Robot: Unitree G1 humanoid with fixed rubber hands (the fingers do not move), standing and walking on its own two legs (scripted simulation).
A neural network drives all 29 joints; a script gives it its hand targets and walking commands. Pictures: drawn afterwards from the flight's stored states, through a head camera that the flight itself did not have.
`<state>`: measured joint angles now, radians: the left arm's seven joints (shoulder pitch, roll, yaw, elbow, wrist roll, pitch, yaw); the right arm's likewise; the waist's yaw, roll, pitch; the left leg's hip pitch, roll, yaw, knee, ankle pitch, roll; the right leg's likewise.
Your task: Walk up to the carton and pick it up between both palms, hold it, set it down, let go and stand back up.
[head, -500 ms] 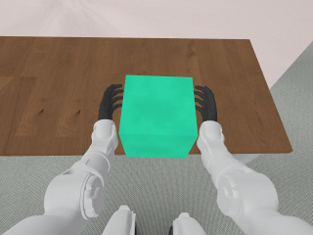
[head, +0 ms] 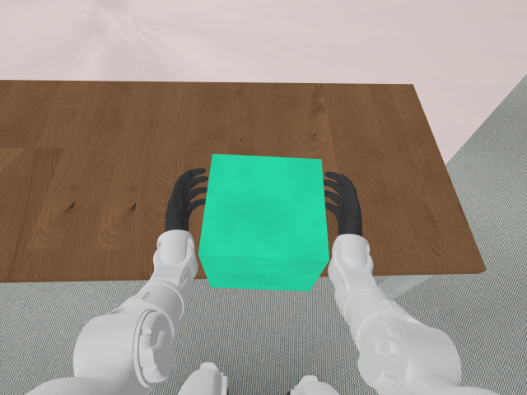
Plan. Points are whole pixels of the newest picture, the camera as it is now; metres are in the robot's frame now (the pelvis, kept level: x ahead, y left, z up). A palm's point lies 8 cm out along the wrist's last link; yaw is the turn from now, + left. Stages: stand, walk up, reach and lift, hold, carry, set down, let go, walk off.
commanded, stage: reach and lift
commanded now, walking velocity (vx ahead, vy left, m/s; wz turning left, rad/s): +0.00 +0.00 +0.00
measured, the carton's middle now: (263, 226) +0.38 +0.01 -0.05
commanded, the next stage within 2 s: none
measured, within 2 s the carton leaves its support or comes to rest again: leaves its support in 0.74 s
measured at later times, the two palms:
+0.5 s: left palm (179, 221) +0.37 +0.14 -0.01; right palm (347, 224) +0.37 -0.13 -0.01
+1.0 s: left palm (180, 210) +0.37 +0.14 +0.03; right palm (361, 215) +0.37 -0.14 +0.03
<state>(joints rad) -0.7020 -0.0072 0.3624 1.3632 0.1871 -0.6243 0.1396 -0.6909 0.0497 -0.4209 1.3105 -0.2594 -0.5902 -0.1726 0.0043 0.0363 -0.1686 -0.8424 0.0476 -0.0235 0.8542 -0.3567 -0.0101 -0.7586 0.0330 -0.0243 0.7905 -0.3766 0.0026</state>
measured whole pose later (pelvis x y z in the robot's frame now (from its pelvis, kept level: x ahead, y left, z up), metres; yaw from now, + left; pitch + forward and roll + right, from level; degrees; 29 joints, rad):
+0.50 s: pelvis +0.00 +0.00 +0.00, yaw +1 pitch +22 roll -3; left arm -0.72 0.01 0.25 1.40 0.06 -0.65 0.15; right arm -0.68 0.03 -0.29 1.27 -0.17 -0.55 -0.19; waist -0.01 0.06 -0.20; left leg -0.89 0.04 -0.04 0.84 -0.34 -0.01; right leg -0.79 0.03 -0.04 0.77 -0.36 0.00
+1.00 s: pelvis -0.01 +0.00 +0.01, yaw +2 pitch +20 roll -3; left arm -0.71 0.00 0.21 1.35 0.06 -0.65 0.16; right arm -0.63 0.02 -0.22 1.16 -0.14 -0.53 -0.21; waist -0.03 0.04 -0.22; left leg -0.82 0.03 -0.06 0.74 -0.27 -0.02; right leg -0.72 0.02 -0.05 0.68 -0.30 0.00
